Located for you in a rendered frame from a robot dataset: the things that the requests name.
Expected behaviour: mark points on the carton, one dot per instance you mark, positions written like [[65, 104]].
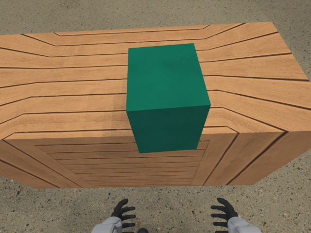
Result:
[[167, 101]]

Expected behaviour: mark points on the robot left forearm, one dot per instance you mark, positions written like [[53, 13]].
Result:
[[111, 225]]

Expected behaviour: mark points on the robot left hand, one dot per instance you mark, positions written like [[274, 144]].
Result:
[[118, 211]]

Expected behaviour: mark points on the pedestal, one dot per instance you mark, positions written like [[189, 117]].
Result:
[[63, 120]]

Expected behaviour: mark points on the robot right forearm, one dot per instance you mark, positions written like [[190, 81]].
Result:
[[239, 225]]

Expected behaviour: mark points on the robot right hand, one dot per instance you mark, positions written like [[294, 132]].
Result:
[[228, 209]]

